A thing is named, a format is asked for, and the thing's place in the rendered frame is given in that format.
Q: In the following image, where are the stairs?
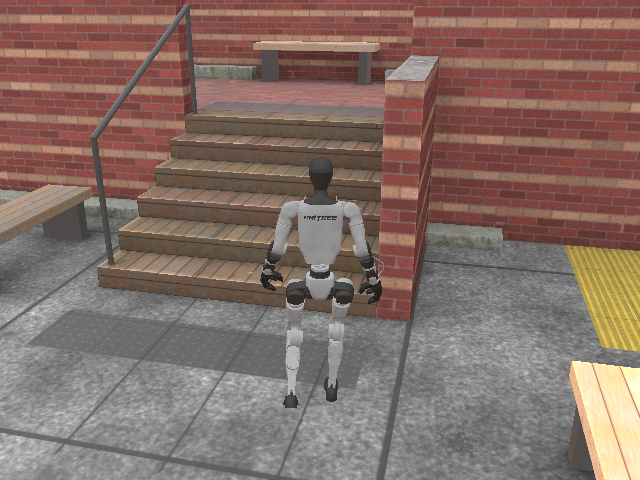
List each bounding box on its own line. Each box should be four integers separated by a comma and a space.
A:
97, 115, 384, 318

